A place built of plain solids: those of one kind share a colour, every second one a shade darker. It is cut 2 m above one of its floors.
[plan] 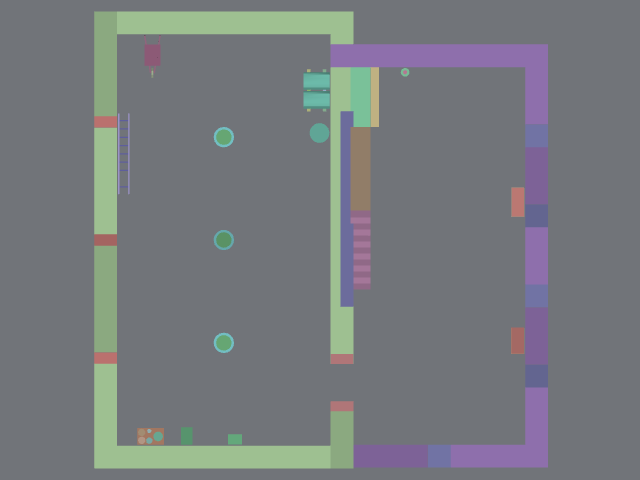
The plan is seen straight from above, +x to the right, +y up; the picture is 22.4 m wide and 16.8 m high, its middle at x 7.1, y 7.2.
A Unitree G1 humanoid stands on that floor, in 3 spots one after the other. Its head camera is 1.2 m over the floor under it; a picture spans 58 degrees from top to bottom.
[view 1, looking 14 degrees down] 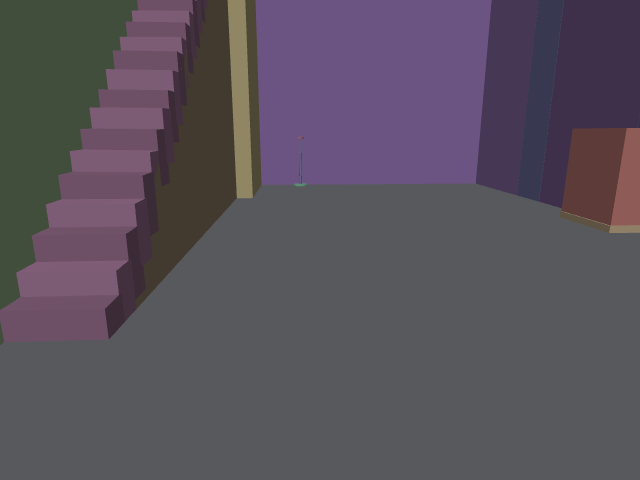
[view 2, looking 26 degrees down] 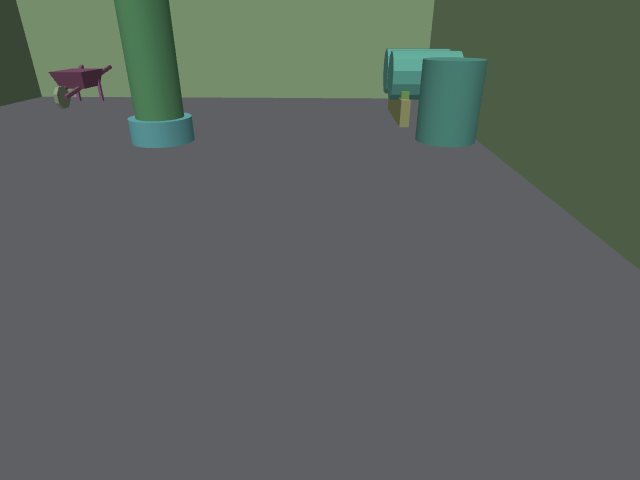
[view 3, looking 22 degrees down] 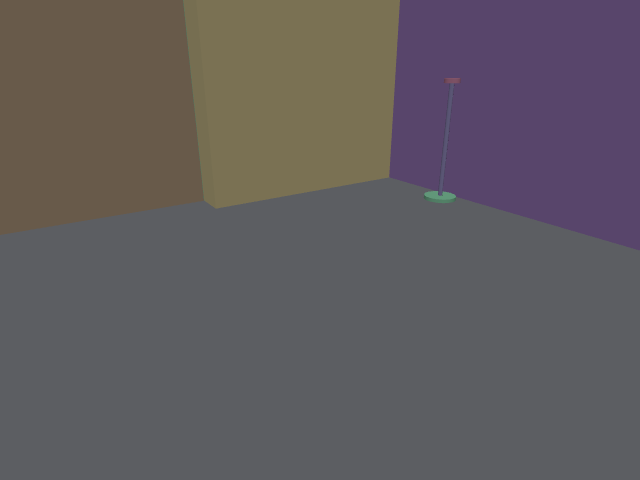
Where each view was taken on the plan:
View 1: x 10.00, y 3.05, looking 87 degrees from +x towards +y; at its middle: ground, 4.96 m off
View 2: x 5.77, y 5.71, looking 92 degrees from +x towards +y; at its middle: ground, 2.74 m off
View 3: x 12.78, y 9.85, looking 146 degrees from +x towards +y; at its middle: ground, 3.20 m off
